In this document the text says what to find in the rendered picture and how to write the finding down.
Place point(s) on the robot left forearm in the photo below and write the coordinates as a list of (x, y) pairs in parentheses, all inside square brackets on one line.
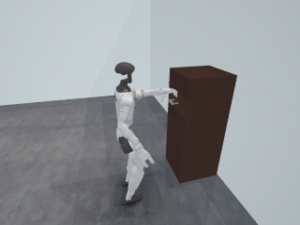
[(152, 92)]

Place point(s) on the robot right forearm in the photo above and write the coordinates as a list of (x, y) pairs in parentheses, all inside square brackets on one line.
[(127, 133)]

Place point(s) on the right robot upper arm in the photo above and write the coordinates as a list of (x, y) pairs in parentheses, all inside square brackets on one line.
[(126, 104)]

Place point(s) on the robot right hand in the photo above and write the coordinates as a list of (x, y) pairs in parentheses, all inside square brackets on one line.
[(143, 156)]

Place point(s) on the left robot upper arm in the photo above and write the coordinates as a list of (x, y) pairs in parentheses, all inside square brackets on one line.
[(137, 93)]

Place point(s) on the robot head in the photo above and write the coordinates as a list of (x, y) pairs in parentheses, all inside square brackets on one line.
[(124, 68)]

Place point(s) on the right robot foot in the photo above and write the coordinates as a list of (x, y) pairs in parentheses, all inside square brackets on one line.
[(134, 199)]

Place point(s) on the cabinet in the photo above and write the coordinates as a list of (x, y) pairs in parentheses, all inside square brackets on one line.
[(194, 143)]

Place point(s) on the robot left hand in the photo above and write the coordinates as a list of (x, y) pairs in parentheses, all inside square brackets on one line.
[(168, 90)]

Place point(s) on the drawer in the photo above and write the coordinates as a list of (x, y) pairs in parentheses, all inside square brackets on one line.
[(181, 106)]

